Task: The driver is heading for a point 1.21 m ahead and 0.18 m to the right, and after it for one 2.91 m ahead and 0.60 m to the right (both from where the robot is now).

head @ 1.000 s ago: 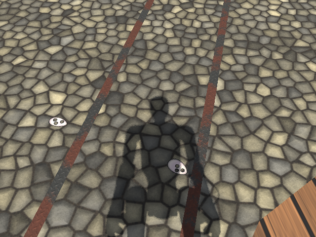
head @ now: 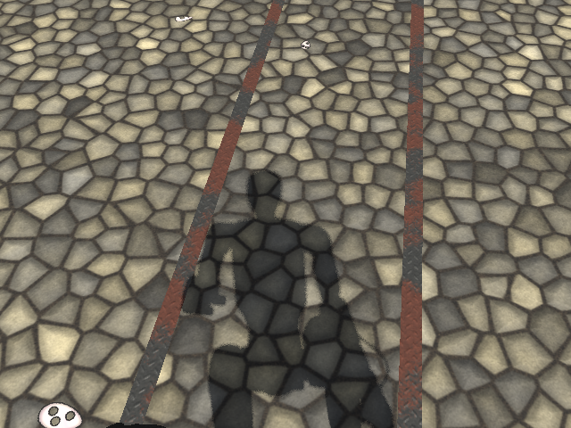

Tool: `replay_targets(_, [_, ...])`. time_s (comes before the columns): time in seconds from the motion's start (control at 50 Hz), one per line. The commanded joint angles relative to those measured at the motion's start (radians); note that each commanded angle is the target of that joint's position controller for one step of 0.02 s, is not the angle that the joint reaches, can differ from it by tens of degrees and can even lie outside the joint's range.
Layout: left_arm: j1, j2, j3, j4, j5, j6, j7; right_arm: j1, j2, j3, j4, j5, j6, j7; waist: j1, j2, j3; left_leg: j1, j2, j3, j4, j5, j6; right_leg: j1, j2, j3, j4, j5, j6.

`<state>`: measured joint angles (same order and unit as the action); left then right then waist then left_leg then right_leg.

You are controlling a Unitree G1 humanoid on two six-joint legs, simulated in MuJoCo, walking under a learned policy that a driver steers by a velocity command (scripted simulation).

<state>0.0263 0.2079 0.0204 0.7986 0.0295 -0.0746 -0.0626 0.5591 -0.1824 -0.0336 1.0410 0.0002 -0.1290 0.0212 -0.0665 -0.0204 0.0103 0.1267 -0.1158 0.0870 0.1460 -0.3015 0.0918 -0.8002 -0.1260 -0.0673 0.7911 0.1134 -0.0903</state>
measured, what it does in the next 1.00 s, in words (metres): walks ahead: right foot, then left foot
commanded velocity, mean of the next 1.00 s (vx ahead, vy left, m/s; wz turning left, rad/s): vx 1.00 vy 0.00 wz -0.15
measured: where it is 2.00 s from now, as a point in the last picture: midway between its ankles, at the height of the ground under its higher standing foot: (329, 78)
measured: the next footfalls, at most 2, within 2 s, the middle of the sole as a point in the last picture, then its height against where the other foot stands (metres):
right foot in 0.14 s outside the picture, level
left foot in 0.60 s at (244, 308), level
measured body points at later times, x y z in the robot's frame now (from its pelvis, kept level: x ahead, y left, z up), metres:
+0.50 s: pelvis +0.48 -0.01 +0.00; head +0.51 -0.01 +0.44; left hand +0.37 +0.23 -0.14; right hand +0.72 -0.21 -0.09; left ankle +0.72 +0.13 -0.68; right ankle +0.31 -0.07 -0.73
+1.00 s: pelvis +0.98 +0.02 -0.02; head +1.01 +0.01 +0.43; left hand +1.22 +0.20 -0.12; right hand +0.86 -0.21 -0.15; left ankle +0.77 +0.09 -0.73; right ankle +1.19 -0.09 -0.69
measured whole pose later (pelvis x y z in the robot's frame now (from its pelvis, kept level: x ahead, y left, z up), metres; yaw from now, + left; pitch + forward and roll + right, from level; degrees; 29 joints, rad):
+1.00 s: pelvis +0.98 +0.02 -0.02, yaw -10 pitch +1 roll +1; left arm 0.03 0.24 0.00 0.79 0.02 -0.06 -0.07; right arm 0.49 -0.21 -0.01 1.01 -0.01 -0.14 -0.01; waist -0.05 -0.02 0.05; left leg 0.26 -0.09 0.25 0.15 -0.38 0.03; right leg -0.74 -0.02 -0.15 0.71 0.12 -0.15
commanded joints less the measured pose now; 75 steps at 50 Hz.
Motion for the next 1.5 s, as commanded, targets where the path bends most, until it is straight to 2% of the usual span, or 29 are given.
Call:
replay_targets(0.02, [-0.134, 0.032, -0.009, -0.08, -0.014, -0.011, -0.002, -0.004, -0.139, -0.011, -0.051, 0.008, -0.026, -0.014, 0.027, 0.042, 0.165, -0.195, 0.25, -0.07, -0.169, 0.686, 0.05, 0.218, 0.074, -0.079, -0.186, 0.097, -0.026])
replay_targets(0.08, [-0.072, 0.091, 0.008, -0.072, -0.011, -0.012, 0.018, 0.004, -0.205, -0.017, -0.042, -0.017, -0.008, -0.033, 0.082, 0.114, 0.048, 0.051, 0.292, -0.041, 0.05, 1.264, 0.026, 0.316, 0.184, -0.11, -0.239, -0.069, -0.061])
replay_targets(0.12, [0.23, 0.16, 0.04, 0.01, -0.013, -0.011, 0.044, -0.033, -0.25, -0.031, -0.038, -0.045, 0.023, -0.053, 0.228, 0.162, -0.116, 0.06, 0.319, -0.037, 0.447, 1.368, 0.027, 0.598, 0.22, -0.071, -0.254, -0.207, -0.094])
replay_targets(0.14, [0.424, 0.199, 0.062, 0.067, -0.001, -0.008, 0.061, -0.084, -0.247, -0.034, -0.051, -0.046, 0.031, -0.054, 0.323, 0.147, -0.195, -0.085, 0.29, -0.022, 0.732, 1.181, 0.034, 0.83, 0.162, -0.021, -0.28, -0.262, -0.12])
replay_targets(0.16, [0.561, 0.281, 0.084, 0.091, 0.019, -0.003, 0.076, -0.097, -0.142, -0.015, -0.085, -0.05, 0.021, -0.041, 0.322, -0.012, -0.29, -0.348, 0.184, -0.031, 1.115, 0.503, 0.056, 1.058, -0.078, 0.241, -0.211, -0.511, -0.137])
replay_targets(0.18, [0.489, 0.288, 0.093, 0.093, 0.032, -0.004, 0.059, 0.052, -0.039, 0.004, -0.116, 0.034, 0.002, -0.012, 0.16, -0.311, -0.397, -0.767, 0.015, -0.163, 1.423, -0.162, 0.022, 1.293, -0.281, 0.884, -0.449, -0.744, -0.29])
replay_targets(0.2, [0.384, 0.201, 0.086, 0.083, 0.014, -0.007, 0.044, -0.096, -0.14, -0.008, -0.136, 0.02, -0.001, -0.026, 0.17, -0.09, -0.235, -0.884, 0.112, -0.191, 1.393, -0.042, 0.059, 1.175, -0.214, 0.8, -0.536, -0.763, -0.238])
replay_targets(0.24, [0.305, 0.089, 0.058, 0.108, 0.015, -0.027, 0.034, -0.238, -0.124, -0.007, -0.171, 0.002, 0.0, -0.019, 0.111, 0.1, -0.034, -0.827, 0.18, -0.18, 1.264, 0.067, 0.059, 0.854, -0.14, 0.517, -0.583, -0.509, -0.177])
replay_targets(0.3, [0.329, 0.056, 0.039, 0.156, -0.008, -0.052, 0.049, -0.231, -0.052, 0.011, -0.191, -0.043, 0.045, 0.015, 0.022, 0.035, 0.044, -0.761, 0.239, -0.172, 1.155, 0.069, 0.016, 0.631, -0.053, 0.342, -0.656, -0.464, -0.127])
replay_targets(0.4, [0.408, 0.099, 0.037, 0.168, -0.028, -0.078, 0.036, -0.524, -0.08, 0.03, -0.314, -0.046, 0.046, 0.035, 0.062, 0.028, 0.17, -0.815, 0.264, -0.039, 0.764, 0.329, -0.029, 0.537, 0.039, 0.126, -0.746, -0.056, -0.108])
replay_targets(0.52, [0.497, 0.189, 0.038, 0.191, -0.033, -0.082, 0.052, -0.628, -0.119, 0.033, -0.346, -0.019, 0.039, 0.031, 0.091, -0.043, 0.084, -0.611, 0.117, 0.067, 0.428, 0.469, 0.035, 0.853, -0.011, 0.035, -0.711, 0.646, -0.048])
replay_targets(0.6, [0.417, 0.245, 0.055, 0.19, 0.015, -0.029, 0.089, -0.081, -0.265, -0.037, -0.188, -0.036, 0.043, -0.025, -0.19, -0.105, -0.193, -0.06, 0.1, -0.013, 0.4, 0.189, 0.098, 0.796, -0.022, 0.02, 0.053, 0.691, -0.035])
replay_targets(0.62, [0.425, 0.13, 0.034, 0.158, 0.025, -0.034, 0.081, 0.052, -0.353, -0.06, -0.162, -0.051, 0.048, -0.039, -0.176, 0.095, -0.293, 0.15, 0.339, -0.276, 0.463, 0.011, 0.104, 0.559, 0.085, 0.031, 0.469, -0.045, -0.047])
replay_targets(0.64, [0.598, 0.045, 0.015, 0.13, -0.068, -0.052, 0.059, -0.022, -0.366, -0.07, -0.168, -0.067, 0.048, -0.02, -0.017, 0.384, -0.438, 0.379, 0.538, -0.889, 0.219, -0.165, 0.246, 0.191, 0.235, 0.163, 0.78, -0.593, -0.017])
replay_targets(0.66, [0.454, 0.135, 0.024, 0.116, -0.053, -0.053, 0.072, -0.134, -0.273, -0.066, -0.183, -0.047, 0.047, -0.005, -0.029, 0.142, -0.286, 0.262, 0.466, -0.798, 0.137, -0.215, 0.207, 0.084, 0.135, 0.175, 0.749, -0.467, -0.047])
replay_targets(0.7, [0.305, 0.115, 0.022, 0.087, -0.034, -0.048, 0.063, -0.216, -0.148, -0.037, -0.159, -0.05, 0.027, 0.004, 0.02, -0.055, -0.054, -0.063, 0.388, -0.498, 0.091, -0.013, 0.146, 0.118, 0.067, 0.162, 0.617, -0.357, -0.046])
replay_targets(0.82, [0.179, 0.06, 0.004, 0.012, -0.006, 0.026, 0.013, -0.179, -0.124, -0.02, -0.101, -0.015, -0.024, 0.001, 0.093, 0.046, 0.12, -0.348, 0.289, -0.096, -0.071, 0.25, 0.01, 0.107, -0.006, 0.116, 0.391, -0.203, -0.001])
replay_targets(0.98, [-0.002, 0.089, -0.011, -0.063, -0.009, 0.007, -0.009, -0.082, -0.211, -0.01, -0.095, -0.003, -0.026, -0.052, 0.09, 0.103, 0.089, -0.089, 0.278, 0.178, 0.081, 1.324, -0.118, 0.27, 0.172, -0.165, -0.103, 0.039, -0.08])
replay_targets(1.02, [0.178, 0.154, 0.014, -0.012, -0.006, 0.012, -0.002, -0.124, -0.262, -0.026, -0.118, -0.017, 0.004, -0.083, 0.194, 0.138, -0.026, -0.049, 0.31, 0.171, 0.332, 1.452, -0.12, 0.476, 0.241, -0.16, -0.134, -0.042, -0.106])
replay_targets(1.06, [0.616, 0.243, 0.07, 0.108, -0.013, 0.02, 0.019, -0.276, -0.312, -0.049, -0.167, -0.036, 0.037, -0.084, 0.414, 0.115, -0.185, -0.243, 0.296, 0.143, 0.985, 1.267, -0.1, 0.891, 0.207, -0.013, -0.192, -0.131, -0.194])
replay_targets(1.08, [0.561, 0.266, 0.089, 0.119, -0.036, 0.031, 0.041, -0.335, -0.225, -0.034, -0.209, -0.042, 0.028, -0.052, 0.332, -0.102, -0.115, -0.538, 0.109, 0.117, 1.342, 0.166, -0.086, 0.987, 0.129, 0.144, -0.194, -0.175, -0.216])
replay_targets(1.1, [0.466, 0.356, 0.103, 0.088, -0.012, 0.04, 0.04, -0.231, -0.117, -0.001, -0.299, -0.032, 0.009, -0.045, 0.157, -0.22, -0.184, -0.859, 0.054, -0.039, 1.597, -0.23, -0.117, 1.152, -0.036, 0.553, -0.183, 0.035, -0.379])
replay_targets(1.12, [0.448, 0.341, 0.112, 0.057, 0.0, 0.046, 0.052, -0.251, -0.129, 0.015, -0.354, -0.015, -0.012, -0.037, 0.178, -0.148, -0.291, -1.035, 0.077, -0.187, 1.592, -0.19, -0.105, 1.25, -0.142, 0.868, -0.45, -0.422, -0.474])
replay_targets(1.16, [0.366, 0.213, 0.087, 0.057, -0.004, 0.042, 0.065, -0.351, -0.183, 0.008, -0.35, -0.042, -0.023, -0.024, 0.101, 0.141, -0.03, -0.978, 0.173, -0.19, 1.338, -0.058, -0.086, 0.885, -0.083, 0.761, -0.6, -0.533, -0.334])
replay_targets(1.22, [0.323, 0.192, 0.069, 0.041, -0.025, -0.001, 0.069, -0.355, -0.158, 0.023, -0.364, -0.085, 0.044, -0.019, 0.011, 0.161, 0.07, -0.802, 0.24, -0.171, 1.135, -0.079, -0.146, 0.524, 0.037, 0.567, -0.614, -0.341, -0.292])
replay_targets(1.28, [0.332, 0.23, 0.08, 0.025, -0.026, -0.025, 0.063, -0.514, -0.136, 0.04, -0.445, -0.068, 0.058, -0.003, 0.048, 0.092, 0.108, -0.697, 0.248, -0.097, 0.813, 0.118, -0.169, 0.38, 0.127, 0.439, -0.654, -0.177, -0.254])
replay_targets(1.42, [0.465, 0.239, 0.085, 0.063, -0.03, -0.035, 0.054, -0.648, -0.157, 0.035, -0.492, -0.038, 0.042, -0.001, 0.173, -0.029, 0.032, -0.578, 0.144, -0.036, 0.362, 0.419, -0.057, 0.774, 0.075, 0.362, -0.552, 0.358, -0.124])
replay_targets(1.48, [0.396, 0.314, 0.096, 0.057, -0.002, -0.031, 0.064, -0.286, -0.261, -0.019, -0.397, -0.025, 0.033, -0.029, -0.034, -0.065, -0.175, -0.231, 0.1, -0.042, 0.351, 0.215, -0.009, 0.826, 0.063, 0.326, -0.112, 0.618, -0.069])
replay_targets(1.5, [0.341, 0.259, 0.081, 0.033, 0.009, -0.034, 0.064, -0.064, -0.315, -0.042, -0.349, -0.038, 0.036, -0.05, -0.143, -0.039, -0.276, 0.028, 0.215, -0.152, 0.424, 0.035, 0.015, 0.634, 0.098, 0.293, 0.184, 0.419, -0.061])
